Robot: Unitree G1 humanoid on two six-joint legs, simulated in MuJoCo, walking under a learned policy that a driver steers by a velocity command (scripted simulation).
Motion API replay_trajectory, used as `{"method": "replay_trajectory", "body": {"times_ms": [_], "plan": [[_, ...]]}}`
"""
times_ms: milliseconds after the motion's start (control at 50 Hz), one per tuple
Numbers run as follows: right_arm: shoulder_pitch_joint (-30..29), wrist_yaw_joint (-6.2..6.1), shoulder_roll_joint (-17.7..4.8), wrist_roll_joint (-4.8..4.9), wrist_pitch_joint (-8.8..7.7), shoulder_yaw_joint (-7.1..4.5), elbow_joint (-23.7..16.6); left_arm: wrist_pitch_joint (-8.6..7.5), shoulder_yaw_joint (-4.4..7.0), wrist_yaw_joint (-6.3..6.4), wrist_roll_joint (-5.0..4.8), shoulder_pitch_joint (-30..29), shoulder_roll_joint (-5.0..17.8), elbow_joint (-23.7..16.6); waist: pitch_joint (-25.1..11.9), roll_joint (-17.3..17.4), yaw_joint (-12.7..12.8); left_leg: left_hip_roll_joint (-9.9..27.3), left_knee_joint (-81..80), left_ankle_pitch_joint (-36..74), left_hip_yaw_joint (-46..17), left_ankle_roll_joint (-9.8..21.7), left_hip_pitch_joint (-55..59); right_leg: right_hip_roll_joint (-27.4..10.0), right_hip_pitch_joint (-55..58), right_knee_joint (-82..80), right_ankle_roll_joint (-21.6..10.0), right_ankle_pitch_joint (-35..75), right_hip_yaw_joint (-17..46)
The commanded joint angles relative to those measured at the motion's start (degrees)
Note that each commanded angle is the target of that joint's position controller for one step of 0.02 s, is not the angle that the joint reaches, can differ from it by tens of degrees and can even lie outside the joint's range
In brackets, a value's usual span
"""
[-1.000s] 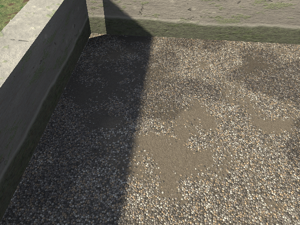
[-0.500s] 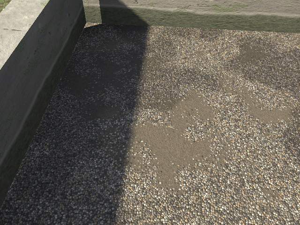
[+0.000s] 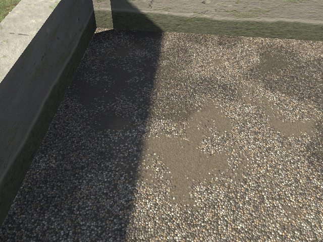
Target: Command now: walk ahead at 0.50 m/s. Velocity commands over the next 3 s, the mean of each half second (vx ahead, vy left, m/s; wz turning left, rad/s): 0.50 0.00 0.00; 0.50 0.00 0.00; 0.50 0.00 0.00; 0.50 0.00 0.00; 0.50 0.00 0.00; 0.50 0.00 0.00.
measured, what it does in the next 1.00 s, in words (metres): stands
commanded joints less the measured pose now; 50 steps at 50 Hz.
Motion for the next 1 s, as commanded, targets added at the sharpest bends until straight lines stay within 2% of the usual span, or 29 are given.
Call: {"method": "replay_trajectory", "body": {"times_ms": [20, 360, 400, 420, 640, 720, 740, 1000], "plan": [[-3.62, 0.02, -3.79, 0.03, -0.91, -1.07, -5.64, -1.01, 1.03, 0.13, 0.14, -4.61, 3.63, -5.51, -1.99, 0.34, -0.22, 3.89, -5.16, 11.79, -5.06, 0.89, 2.42, -2.57, -3.85, -5.29, 0.16, 7.55, 3.58], [-3.15, 0.15, -3.91, -0.01, -1.05, -1.16, -6.88, -0.92, 1.21, 0.24, 0.27, -4.37, 3.27, -6.83, -3.69, 0.55, 0.02, 4.29, -3.49, 17.65, -5.18, 1.25, 2.95, -2.38, -2.29, -2.77, 0.6, 12.09, 3.08], [-3.15, 0.14, -3.91, -0.01, -1.05, -1.19, -6.9, -0.9, 1.24, 0.26, 0.26, -4.35, 3.27, -6.85, -3.79, 0.52, 0.0, 4.27, -3.3, 18.27, -5.12, 1.27, 3.1, -2.39, -2.13, -2.59, 0.6, 12.73, 3.05], [-3.9, 0.0, -3.84, 0.12, -1.14, -1.15, -6.81, -0.83, 1.38, 0.16, -0.06, -4.37, 3.47, -6.72, -4.1, 1.16, -0.3, 4.27, -3.4, 18.67, -4.98, 1.29, 3.67, -2.37, -2.14, -2.7, 0.69, 12.41, 3.46], [-4.21, -0.11, -3.91, 0.23, -1.19, -1.19, -5.93, -0.53, 1.67, 0.28, -0.09, -4.5, 3.44, -6.74, -4.23, 0.43, -0.27, 4.26, -2.8, 22.01, -4.67, 1.34, 4.59, -2.26, -0.98, -2.47, 0.69, 15.51, 3.28], [-4.39, -0.12, -3.92, 0.24, -1.2, -1.23, -5.72, -0.47, 1.73, 0.33, -0.13, -4.58, 3.44, -6.75, -4.31, 0.34, -0.24, 4.22, -2.64, 22.56, -4.5, 1.32, 4.9, -2.27, -0.77, -2.45, 0.66, 16.39, 3.32], [-4.17, -0.08, -4.33, 0.05, -0.92, -1.41, -5.73, -0.71, 1.56, 0.05, 0.33, -3.44, 3.78, -6.22, -4.91, 0.14, -0.18, 4.47, -2.55, 20.44, -4.28, 1.53, 4.24, -2.15, 0.02, -2.14, 0.27, 16.09, 3.23], [-4.28, -0.25, -4.43, -0.01, -0.57, -1.54, -5.63, -1.01, 1.34, -0.05, 0.19, -3.29, 4.05, -6.17, -4.29, 0.4, -0.49, 4.14, -1.74, 20.38, -3.58, 1.35, 3.38, -2.31, -0.09, -1.27, -0.25, 19.43, 3.61]]}}
Next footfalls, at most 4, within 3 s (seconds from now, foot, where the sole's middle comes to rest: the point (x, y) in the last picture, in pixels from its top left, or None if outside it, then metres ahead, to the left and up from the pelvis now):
none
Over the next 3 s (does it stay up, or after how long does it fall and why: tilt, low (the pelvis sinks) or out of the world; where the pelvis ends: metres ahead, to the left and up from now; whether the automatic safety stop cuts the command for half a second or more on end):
stays up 0.03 0.00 -0.01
